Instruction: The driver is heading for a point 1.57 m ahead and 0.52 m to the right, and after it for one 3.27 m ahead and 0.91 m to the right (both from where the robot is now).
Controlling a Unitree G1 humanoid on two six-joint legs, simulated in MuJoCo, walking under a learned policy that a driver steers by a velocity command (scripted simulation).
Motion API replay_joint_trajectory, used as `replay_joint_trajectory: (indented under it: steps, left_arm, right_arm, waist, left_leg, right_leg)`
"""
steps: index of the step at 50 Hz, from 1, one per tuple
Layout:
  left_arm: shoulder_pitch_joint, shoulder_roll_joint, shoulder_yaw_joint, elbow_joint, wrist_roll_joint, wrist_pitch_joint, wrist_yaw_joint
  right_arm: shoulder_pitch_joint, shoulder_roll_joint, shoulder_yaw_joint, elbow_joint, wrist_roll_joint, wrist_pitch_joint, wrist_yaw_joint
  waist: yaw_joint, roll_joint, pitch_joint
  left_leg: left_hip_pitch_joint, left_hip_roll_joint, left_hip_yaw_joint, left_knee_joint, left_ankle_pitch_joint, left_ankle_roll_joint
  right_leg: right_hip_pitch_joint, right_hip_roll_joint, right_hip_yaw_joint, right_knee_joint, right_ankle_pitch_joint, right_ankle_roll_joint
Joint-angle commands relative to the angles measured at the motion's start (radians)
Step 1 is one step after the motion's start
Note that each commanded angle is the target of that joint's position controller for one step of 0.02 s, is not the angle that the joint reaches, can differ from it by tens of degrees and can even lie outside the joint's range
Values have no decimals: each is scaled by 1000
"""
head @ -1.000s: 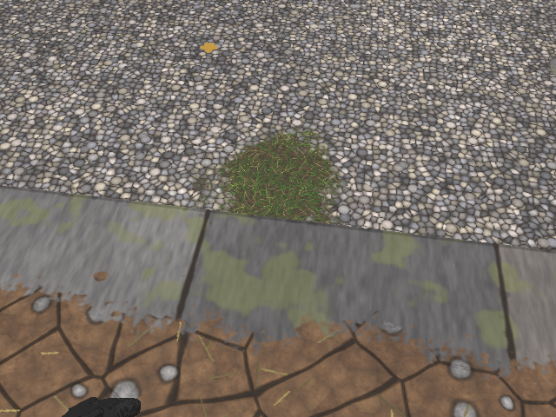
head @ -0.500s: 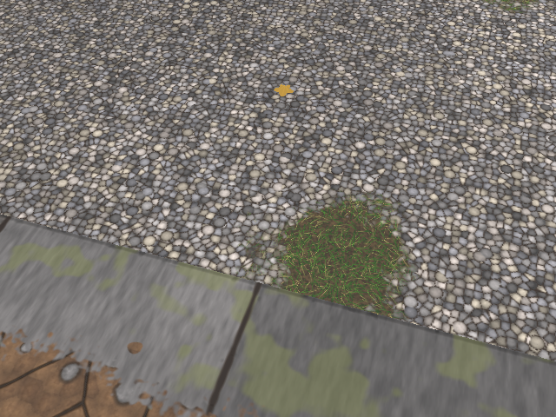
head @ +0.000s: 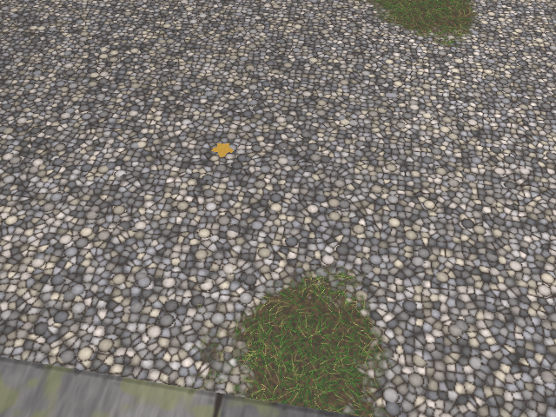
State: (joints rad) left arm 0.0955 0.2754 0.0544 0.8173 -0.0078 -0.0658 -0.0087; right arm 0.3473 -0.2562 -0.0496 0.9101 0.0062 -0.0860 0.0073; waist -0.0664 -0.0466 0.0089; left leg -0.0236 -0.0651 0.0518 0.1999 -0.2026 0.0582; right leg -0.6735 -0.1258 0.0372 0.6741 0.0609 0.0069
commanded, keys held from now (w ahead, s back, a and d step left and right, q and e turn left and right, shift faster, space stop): w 0.64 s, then w+e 0.36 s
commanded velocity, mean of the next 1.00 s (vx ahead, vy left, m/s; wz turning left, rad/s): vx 0.50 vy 0.00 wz -0.11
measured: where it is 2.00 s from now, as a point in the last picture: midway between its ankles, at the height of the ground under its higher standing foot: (331, 216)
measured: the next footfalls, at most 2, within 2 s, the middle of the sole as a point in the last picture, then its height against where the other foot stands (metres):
right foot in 0.16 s outside the picture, level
left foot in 0.72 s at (228, 383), level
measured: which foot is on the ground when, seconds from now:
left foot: down 0.00-0.18, up 0.20-0.70, down 0.72-1.00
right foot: up 0.00-0.14, down 0.16-0.74, up 0.76-1.00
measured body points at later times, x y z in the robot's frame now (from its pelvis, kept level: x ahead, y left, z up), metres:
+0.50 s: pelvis +0.28 -0.06 +0.00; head +0.30 -0.07 +0.45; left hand +0.30 +0.21 -0.13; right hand +0.44 -0.33 -0.11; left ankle +0.43 +0.12 -0.68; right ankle +0.24 -0.15 -0.75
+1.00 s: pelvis +0.56 +0.01 +0.00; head +0.57 +0.01 +0.45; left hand +0.71 +0.27 -0.12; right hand +0.56 -0.27 -0.13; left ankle +0.55 +0.10 -0.75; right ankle +0.64 -0.18 -0.67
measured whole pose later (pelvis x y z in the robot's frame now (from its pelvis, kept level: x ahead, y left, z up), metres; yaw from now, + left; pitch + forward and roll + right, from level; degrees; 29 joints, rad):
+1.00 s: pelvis +0.56 +0.01 +0.00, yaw -8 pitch +0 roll +2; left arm 0.20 0.29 0.09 0.87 -0.03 -0.03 0.01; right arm 0.28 -0.24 -0.07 0.95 -0.02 -0.10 0.00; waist -0.04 -0.05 0.02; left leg -0.09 -0.03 0.18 0.27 -0.19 0.05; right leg -0.68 -0.11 0.08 1.00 -0.12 -0.03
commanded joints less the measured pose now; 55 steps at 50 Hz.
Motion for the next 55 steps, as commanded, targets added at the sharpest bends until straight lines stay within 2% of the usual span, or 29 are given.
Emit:
replay_joint_trajectory:
  steps: [1, 5, 7, 8, 9, 10, 11, 12, 13, 14, 16, 19, 21, 25, 30, 31, 33, 34, 35, 36, 37, 38, 39, 40, 41, 43, 46, 50, 55]
  left_arm:
    - [-130, 43, 1, -91, -7, -19, -15]
    - [-151, 69, 5, -118, -10, -31, -37]
    - [-26, 108, 25, -86, -7, -35, -36]
    - [135, 155, 50, -34, -3, -34, -27]
    - [317, 230, 71, 0, 7, -30, -16]
    - [349, 280, 79, 22, 5, -25, -23]
    - [336, 180, 52, 11, -4, -27, -23]
    - [258, 148, 40, -2, -3, -29, -20]
    - [183, 133, 34, -16, 3, -29, -19]
    - [136, 108, 28, -22, 11, -31, -21]
    - [111, 82, 21, -17, 19, -39, -24]
    - [138, 115, 29, 8, 11, -47, -16]
    - [170, 128, 33, 25, 10, -42, -5]
    - [221, 138, 32, 54, 1, -32, 7]
    - [302, 154, 38, 105, -15, -13, 11]
    - [301, 157, 41, 112, -11, -7, 14]
    - [292, 165, 45, 117, -14, 3, 18]
    - [274, 173, 47, 114, -15, 7, 19]
    - [256, 160, 41, 110, -14, 13, 19]
    - [253, 123, 24, 87, -1, 12, 20]
    - [371, 0, -11, 71, 1, -5, 14]
    - [345, 62, 2, 89, -17, -24, 11]
    - [269, 135, 25, 65, -44, -33, 9]
    - [213, 134, 26, 52, -46, -34, 14]
    - [186, 122, 31, 49, -35, -28, 20]
    - [230, 85, 37, 65, -29, 3, 21]
    - [210, 49, 38, 47, -26, 34, 22]
    - [124, 44, 40, 12, -16, 31, 9]
    - [-50, 16, 21, -58, -10, 25, -23]
  right_arm:
    - [33, -174, -39, -22, 8, -2, -9]
    - [42, -189, -47, 3, 14, 20, -17]
    - [3, -202, -51, -1, 15, 30, -20]
    - [-2, -179, -42, -6, 11, 34, -22]
    - [15, -135, -21, -30, -11, 33, -23]
    - [144, -8, 13, -29, -6, 9, -11]
    - [71, -121, -11, -20, 16, -12, -5]
    - [-24, -165, -24, -52, 39, -26, 0]
    - [-72, -157, -22, -61, 35, -30, -5]
    - [-96, -149, -28, -64, 18, -26, -10]
    - [-56, -115, -28, -52, 13, -3, -11]
    - [-96, -89, -25, -66, 3, 19, -16]
    - [-163, -87, -25, -87, -4, 19, -16]
    - [-290, -59, -14, -118, 0, 8, -3]
    - [-411, -75, -9, -166, 19, -2, 22]
    - [-428, -72, -7, -174, 13, -5, 28]
    - [-398, -96, -15, -174, 11, -12, 35]
    - [-335, -118, -27, -160, 10, -16, 33]
    - [-190, -157, -50, -116, 7, -18, 27]
    - [-1, -225, -73, -73, -7, -19, 16]
    - [91, -315, -96, -51, -18, -11, 10]
    - [91, -223, -69, -55, -8, -9, 10]
    - [14, -173, -52, -62, -4, -12, 7]
    - [-57, -141, -42, -75, -6, -14, 5]
    - [-118, -110, -34, -75, -11, -19, 8]
    - [-172, -76, -27, -70, -23, -30, 11]
    - [-171, -103, -38, -49, -24, -41, 4]
    - [-142, -126, -45, -29, -27, -35, -17]
    - [-72, -160, -54, -8, -12, -13, -31]
  waist:
    - [-16, 99, 66]
    - [7, 118, 62]
    - [86, 137, -15]
    - [156, 117, -118]
    - [209, -7, -274]
    - [134, -272, -379]
    - [179, -154, -340]
    - [167, -107, -199]
    - [136, -24, -121]
    - [110, -1, -64]
    - [62, -33, -53]
    - [53, -15, -10]
    - [69, -2, 11]
    - [110, -8, 38]
    - [146, -12, 71]
    - [141, -15, 73]
    - [110, -28, 54]
    - [67, -40, 19]
    - [-6, -28, -65]
    - [-76, 31, -214]
    - [-36, 274, -356]
    - [-60, 283, -396]
    - [-50, 228, -236]
    - [-23, 170, -149]
    - [6, 138, -76]
    - [60, 166, -36]
    - [80, 131, 7]
    - [65, 104, 37]
    - [1, 72, 90]
  left_leg:
    - [-15, 277, -119, -65, 210, 144]
    - [107, 335, -139, 21, 322, 121]
    - [108, 310, -109, 164, 595, 92]
    - [43, 255, -69, 350, 658, 65]
    - [-172, 190, -22, 672, 371, 28]
    - [-571, -2, -59, 988, -324, -30]
    - [-682, 46, -186, 1098, -381, -14]
    - [-742, 96, -164, 1105, -292, 1]
    - [-710, 149, -133, 1062, -196, 1]
    - [-672, 179, -126, 1005, -138, -6]
    - [-574, 210, -132, 943, -83, -14]
    - [-613, 223, -117, 836, -9, -44]
    - [-664, 224, -112, 727, 96, -62]
    - [-624, 187, -73, 486, 288, -66]
    - [-632, 156, -75, 331, 273, -42]
    - [-634, 148, -62, 329, 235, -32]
    - [-565, 133, -61, 301, 157, -6]
    - [-462, 104, -40, 283, 129, 9]
    - [-260, 78, -18, 261, 144, 33]
    - [56, 196, -134, 311, 168, 86]
    - [426, 451, -573, 238, -20, 226]
    - [419, 484, -749, 124, -130, 237]
    - [294, 455, -598, 104, -146, 184]
    - [155, 417, -466, 79, -102, 150]
    - [28, 381, -373, 36, -42, 131]
    - [-103, 335, -239, -28, 38, 108]
    - [-147, 331, -117, -77, 147, 121]
    - [-99, 314, 9, -93, 226, 109]
    - [5, 332, 111, -85, 276, 96]
  right_leg:
    - [10, 30, -29, -95, 36, -6]
    - [28, 51, -28, -163, -92, -53]
    - [228, 105, -78, -193, -133, -89]
    - [460, 118, -87, -193, -107, -119]
    - [775, -71, 127, -160, -76, -185]
    - [1078, -265, 604, -286, -305, -337]
    - [1048, -246, 651, -359, -434, -304]
    - [922, -218, 510, -381, -405, -264]
    - [779, -184, 404, -407, -305, -245]
    - [662, -152, 327, -437, -213, -240]
    - [558, -112, 239, -492, -134, -236]
    - [513, -104, 156, -545, -53, -252]
    - [533, -95, 117, -561, -22, -246]
    - [544, -52, 25, -570, -26, -207]
    - [678, -104, 25, -514, -27, -202]
    - [713, -127, 34, -501, 2, -197]
    - [748, -144, 50, -439, 100, -177]
    - [744, -132, 48, -367, 238, -165]
    - [702, -84, 20, -210, 341, -142]
    - [521, -24, -17, 56, 184, -109]
    - [109, 153, -65, 440, -321, -32]
    - [0, 156, 85, 595, -636, -36]
    - [-76, 103, 98, 643, -583, -50]
    - [-62, 47, 71, 612, -494, -56]
    - [-27, 17, 63, 553, -427, -54]
    - [78, -18, 73, 496, -348, -53]
    - [44, -26, 76, 445, -264, -40]
    - [-21, -14, 69, 250, -72, -26]
    - [-33, 3, -30, 38, 1, -41]
Keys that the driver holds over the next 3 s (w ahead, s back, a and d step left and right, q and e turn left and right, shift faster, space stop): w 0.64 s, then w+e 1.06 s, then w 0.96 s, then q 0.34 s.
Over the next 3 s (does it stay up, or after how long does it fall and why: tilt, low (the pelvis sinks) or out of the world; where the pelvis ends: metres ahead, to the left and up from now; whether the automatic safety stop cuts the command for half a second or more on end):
stays up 1.48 -0.50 -0.01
